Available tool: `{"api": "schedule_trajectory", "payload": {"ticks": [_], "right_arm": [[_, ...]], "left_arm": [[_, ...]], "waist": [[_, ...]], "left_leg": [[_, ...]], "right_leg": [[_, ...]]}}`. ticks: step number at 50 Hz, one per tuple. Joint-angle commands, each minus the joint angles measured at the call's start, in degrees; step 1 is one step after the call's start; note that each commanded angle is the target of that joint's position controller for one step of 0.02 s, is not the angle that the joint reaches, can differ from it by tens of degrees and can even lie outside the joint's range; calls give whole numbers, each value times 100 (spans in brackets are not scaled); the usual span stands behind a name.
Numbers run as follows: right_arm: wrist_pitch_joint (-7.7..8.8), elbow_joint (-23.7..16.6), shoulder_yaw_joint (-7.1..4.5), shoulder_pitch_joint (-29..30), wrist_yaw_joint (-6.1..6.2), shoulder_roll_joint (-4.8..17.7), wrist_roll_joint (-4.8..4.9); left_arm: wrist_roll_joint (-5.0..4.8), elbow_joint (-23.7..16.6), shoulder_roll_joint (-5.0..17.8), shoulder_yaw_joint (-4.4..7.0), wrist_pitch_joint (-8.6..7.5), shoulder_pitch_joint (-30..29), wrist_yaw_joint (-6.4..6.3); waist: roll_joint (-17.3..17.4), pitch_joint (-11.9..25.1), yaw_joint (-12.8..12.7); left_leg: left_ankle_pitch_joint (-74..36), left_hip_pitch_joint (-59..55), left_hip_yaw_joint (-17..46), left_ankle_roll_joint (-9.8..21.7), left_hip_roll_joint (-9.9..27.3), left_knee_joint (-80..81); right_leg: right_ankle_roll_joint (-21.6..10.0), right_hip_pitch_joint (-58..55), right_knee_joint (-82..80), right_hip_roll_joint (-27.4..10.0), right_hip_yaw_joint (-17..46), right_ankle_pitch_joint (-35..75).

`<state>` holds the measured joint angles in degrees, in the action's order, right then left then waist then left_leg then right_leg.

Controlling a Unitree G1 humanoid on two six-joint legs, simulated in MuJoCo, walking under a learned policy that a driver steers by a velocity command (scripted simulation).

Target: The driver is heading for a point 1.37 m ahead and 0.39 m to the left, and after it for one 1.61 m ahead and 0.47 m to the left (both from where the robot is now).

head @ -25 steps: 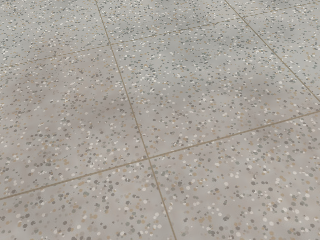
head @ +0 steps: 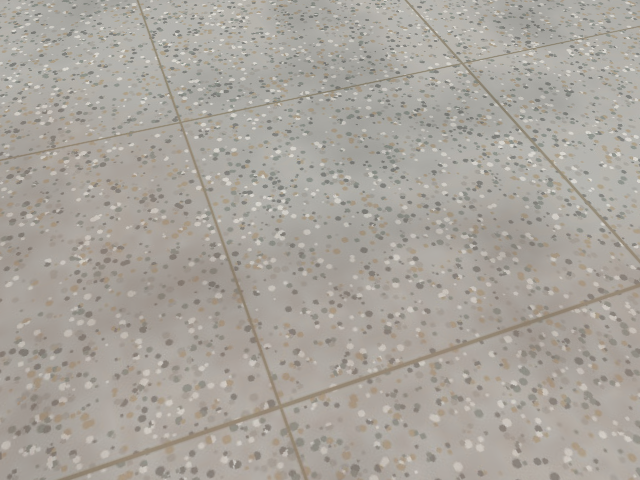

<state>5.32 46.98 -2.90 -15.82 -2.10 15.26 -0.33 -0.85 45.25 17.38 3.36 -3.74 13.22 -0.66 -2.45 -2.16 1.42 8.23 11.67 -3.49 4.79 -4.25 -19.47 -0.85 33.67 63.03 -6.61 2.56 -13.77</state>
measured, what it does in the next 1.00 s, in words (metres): walks ahead, turning left: right foot, then left foot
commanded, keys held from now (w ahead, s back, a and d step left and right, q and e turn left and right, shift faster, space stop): w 0.26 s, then w+q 0.74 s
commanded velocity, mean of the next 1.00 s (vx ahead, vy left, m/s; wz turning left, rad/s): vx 0.50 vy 0.00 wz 0.31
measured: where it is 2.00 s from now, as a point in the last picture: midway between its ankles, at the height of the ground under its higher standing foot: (202, 269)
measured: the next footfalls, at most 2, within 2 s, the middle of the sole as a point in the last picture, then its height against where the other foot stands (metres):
right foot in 0.32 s outside the picture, level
left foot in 0.86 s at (255, 417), level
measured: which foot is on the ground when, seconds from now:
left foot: down 0.00-0.34, up 0.36-0.84, down 0.86-1.00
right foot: up 0.00-0.30, down 0.32-0.86, up 0.88-1.00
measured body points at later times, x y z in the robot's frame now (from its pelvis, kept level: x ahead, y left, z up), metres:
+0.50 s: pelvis +0.29 -0.06 +0.00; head +0.32 -0.07 +0.45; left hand +0.40 +0.22 -0.11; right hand +0.37 -0.34 -0.13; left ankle +0.23 +0.09 -0.66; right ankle +0.33 -0.15 -0.74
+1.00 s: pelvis +0.55 +0.05 -0.01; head +0.59 +0.08 +0.44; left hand +0.57 +0.35 -0.13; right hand +0.77 -0.17 -0.11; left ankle +0.58 +0.12 -0.74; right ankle +0.53 -0.14 -0.65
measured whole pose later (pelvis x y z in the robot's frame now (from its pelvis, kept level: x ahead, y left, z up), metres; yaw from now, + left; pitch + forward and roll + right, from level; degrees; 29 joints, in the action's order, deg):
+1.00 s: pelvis +0.55 +0.05 -0.01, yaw +22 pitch +1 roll -1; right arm 2.6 40.9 -4.4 -13.2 -2.0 16.9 0.8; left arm -0.6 45.9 17.1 3.3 -6.3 10.1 -0.1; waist -0.7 -4.3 0.4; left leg 9.9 20.7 -0.2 5.8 -4.9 -29.7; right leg 0.0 23.5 68.2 -3.9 2.1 -22.0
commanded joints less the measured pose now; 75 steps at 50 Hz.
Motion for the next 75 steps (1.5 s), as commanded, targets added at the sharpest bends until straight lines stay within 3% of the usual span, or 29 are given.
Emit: {"api": "schedule_trajectory", "payload": {"ticks": [1, 11, 14, 16, 17, 18, 19, 20, 24, 28, 37, 40, 42, 43, 44, 45, 46, 47, 49, 53, 58, 63, 67, 68, 69, 70, 71, 72, 75], "right_arm": [[163, -326, -166, 321, 61, 769, 14], [-104, 173, -202, -745, 195, 1049, 136], [-207, 237, -237, -748, 235, 1144, 152], [-258, 192, -193, -560, 248, 1113, 130], [-229, 2, -59, -532, 250, 807, 6], [-110, -57, 132, -1335, 209, 99, 74], [-26, 44, -18, -971, 198, 775, 224], [10, -135, -117, -458, 192, 1037, 343], [-188, -142, -148, -331, 229, 665, 241], [-378, -336, -134, -76, 244, 449, 189], [-301, -1002, -44, 1408, -67, 319, 156], [-336, -1150, -147, 1287, -130, 522, 151], [-377, -937, -375, 184, -97, 886, 179], [-418, -673, -585, -801, -2, 1265, 194], [-437, -618, -728, -936, 104, 1948, 228], [-318, -896, -621, -897, 48, 1814, 172], [-226, -857, -490, -772, 2, 1375, 129], [-165, -851, -445, -520, 0, 1220, 137], [-143, -1000, -329, 163, 34, 855, 105], [-115, -1051, -351, 129, 158, 963, 105], [-196, -926, -378, -252, 304, 1062, 145], [-272, -763, -378, -578, 336, 1029, 186], [-320, -719, -317, -475, 346, 840, 130], [-305, -779, -211, -453, 315, 591, 78], [-259, -826, -113, -1114, 318, 302, 121], [-212, -793, -85, -1418, 326, 414, 229], [-195, -795, -191, -889, 318, 908, 273], [-196, -914, -203, -286, 311, 981, 226], [-162, -1014, -188, 49, 244, 722, 86]], "left_arm": [[79, -285, 304, 77, 20, 162, -32], [-5, -865, 153, -68, -201, -1678, 270], [1, -899, 346, -9, -234, -1504, 338], [21, -546, 773, 213, -263, -143, 268], [115, -346, 1214, 338, -248, 982, 191], [139, -230, 1513, 400, -201, 1189, 193], [99, -297, 885, 249, -187, 1181, 178], [90, -306, 657, 168, -184, 799, 147], [172, -264, 257, 80, -293, -143, 167], [173, -62, 436, 162, -375, -233, 129], [21, 262, 860, 305, -123, 309, -2], [-53, 254, 1060, 373, 18, 221, -36], [-96, 197, 1147, 392, 120, 59, -65], [-49, 153, 1011, 328, 113, 89, -85], [190, -133, 238, 99, 18, 526, -40], [92, -253, 268, 17, -227, 396, 35], [-149, -425, 715, 130, -372, -313, 101], [-165, -496, 678, 107, -457, -477, 103], [81, -368, 720, 169, -436, -357, 22], [181, -432, 499, 144, -199, -345, 27], [129, -743, 258, 31, -214, -1382, 76], [47, -943, 457, 77, -335, -1814, 208], [96, -678, 692, 219, -446, -846, 223], [186, -582, 899, 290, -472, -145, 194], [263, -463, 1374, 415, -443, 647, 174], [90, -191, 1245, 420, -376, 1009, 248], [-24, -272, 787, 289, -354, 734, 247], [27, -342, 595, 217, -296, 390, 226], [154, -319, 336, 85, -269, -40, 199]], "waist": [[522, -37, -234], [444, -305, 411], [630, -88, 170], [651, 799, -602], [139, 1786, -1002], [-1354, 2526, -568], [-798, 2348, -875], [-577, 1440, -834], [-306, 405, -198], [-117, 14, -69], [79, -366, -554], [-124, -110, -299], [-174, 547, 381], [94, 1050, 848], [1620, 1390, 367], [1406, 2348, 367], [839, 1757, 590], [637, 1127, 410], [362, 613, -71], [438, 474, -228], [689, 204, 159], [792, 146, 296], [1022, 445, -197], [786, 1102, -528], [-440, 1997, -478], [-1597, 2100, -464], [-797, 1233, -591], [-318, 651, -590], [-251, 121, -218]], "left_leg": [[-360, 77, 1370, 987, 1586, 1418], [-990, -1307, 875, 696, 1745, 982], [-2141, -1742, 992, 553, 1897, 410], [-3441, -1296, 758, 319, 1484, -1161], [-1975, -15, 564, 112, 1119, -2908], [2165, 2286, 508, -252, 94, -4799], [2493, 2847, 1236, -234, 315, -5434], [2001, 3169, 1143, -214, 580, -5514], [794, 2299, 994, -351, 1176, -4792], [180, 2631, 1014, -504, 1255, -4201], [-864, 2797, 295, -253, 1061, -1815], [-72, 2299, -83, 36, 693, -1695], [167, 784, -360, 341, 194, -1498], [-47, -851, -15, 575, 144, -1251], [480, -2731, 2723, 1402, 1561, -960], [1407, -3483, 5270, 2093, 2337, 70], [1202, -3187, 4640, 1712, 2239, 365], [722, -2419, 3829, 1499, 2016, 335], [-465, -1016, 2767, 1201, 1558, 397], [-1442, -144, 2145, 1233, 1277, 667], [-714, 146, 1812, 847, 907, 605], [-269, -286, 2424, 713, 1135, 108], [-1349, -642, 2521, 477, 1108, -832], [-1304, -263, 2217, 292, 816, -1978], [161, 1415, 1561, -155, 62, -3917], [2499, 2768, 1385, -327, -146, -5122], [2191, 3292, 1583, -311, 179, -5551], [1744, 3310, 1338, -292, 410, -5547], [1029, 2704, 1064, -284, 899, -4608]], "right_leg": [[148, 441, -583, -298, 192, 772], [21, 519, -3277, 168, -143, 1799], [-206, 0, -3524, 370, -220, 1056], [-519, -2099, -3726, 582, -397, 1122], [-898, -4074, -3378, -469, 672, 1348], [-1710, -5912, -3900, -1799, 3303, 149], [-1565, -5679, -4320, -1717, 3601, -501], [-1294, -4960, -4464, -1537, 2619, -272], [-1020, -2843, -5282, -887, 810, 871], [-1061, -2501, -5629, -838, -121, 1584], [-805, -3631, -5429, -966, -1226, 2081], [-620, -4063, -4623, -1050, -1437, 4033], [-425, -3833, -2970, -860, -1633, 5234], [-185, -2859, -1474, -618, -1692, 4366], [202, -360, 649, 274, -1576, -217], [227, 700, 1672, 947, -71, -2218], [97, 1280, 1754, 621, 292, -1735], [-13, 1297, 1333, 378, 236, -1204], [29, 535, 443, 2, 254, -553], [353, 98, -444, 34, 106, 8], [520, -104, -2539, 404, 61, 1637], [360, -426, -3436, 622, 221, 1696], [-91, -1597, -3847, 676, -46, 1197], [-422, -2847, -3670, 147, 402, 1171], [-1255, -4926, -3680, -1033, 2389, 630], [-1695, -5451, -4511, -1655, 4365, -929], [-1472, -4842, -4728, -1490, 4026, -1814], [-1260, -4106, -4770, -1254, 3166, -1536], [-1106, -2733, -5144, -652, 1873, 37]]}}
